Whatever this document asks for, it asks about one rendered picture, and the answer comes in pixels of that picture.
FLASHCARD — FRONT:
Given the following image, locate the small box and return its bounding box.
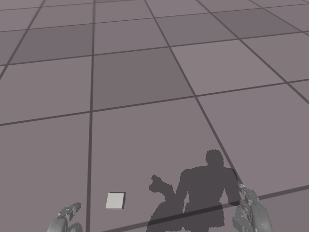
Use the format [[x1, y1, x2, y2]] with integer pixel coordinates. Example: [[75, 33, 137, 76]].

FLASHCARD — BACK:
[[106, 193, 124, 210]]

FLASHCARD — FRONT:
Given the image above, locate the right robot hand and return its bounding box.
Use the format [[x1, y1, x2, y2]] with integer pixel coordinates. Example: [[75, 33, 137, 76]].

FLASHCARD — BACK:
[[232, 183, 273, 232]]

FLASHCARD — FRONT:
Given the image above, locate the left robot hand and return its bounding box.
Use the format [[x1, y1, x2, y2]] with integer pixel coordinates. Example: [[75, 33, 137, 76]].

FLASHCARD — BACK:
[[47, 203, 83, 232]]

